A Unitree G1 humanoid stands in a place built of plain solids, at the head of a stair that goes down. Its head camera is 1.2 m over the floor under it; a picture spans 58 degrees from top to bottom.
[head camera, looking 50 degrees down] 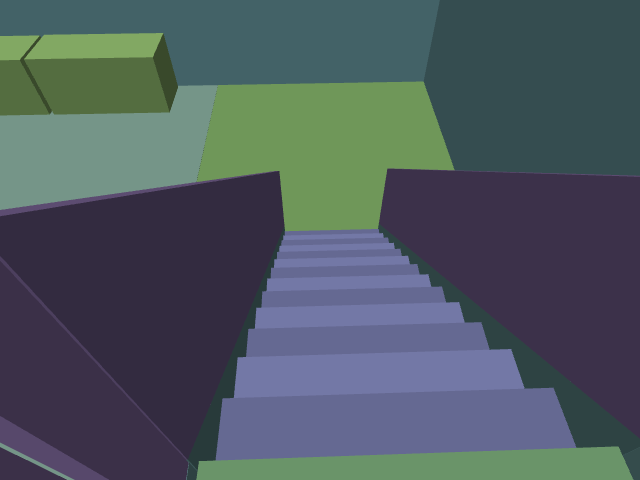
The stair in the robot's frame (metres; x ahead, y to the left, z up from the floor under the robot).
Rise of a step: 0.20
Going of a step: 0.23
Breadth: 1.08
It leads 2 degrees to the left of straight ahead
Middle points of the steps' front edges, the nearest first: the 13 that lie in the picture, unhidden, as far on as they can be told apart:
0.30 -0.23 0.00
0.53 -0.22 -0.19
0.75 -0.22 -0.39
0.98 -0.21 -0.58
1.21 -0.20 -0.78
1.44 -0.19 -0.97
1.67 -0.19 -1.17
1.90 -0.18 -1.36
2.13 -0.17 -1.56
2.36 -0.17 -1.75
2.59 -0.16 -1.95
2.82 -0.15 -2.14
3.05 -0.14 -2.34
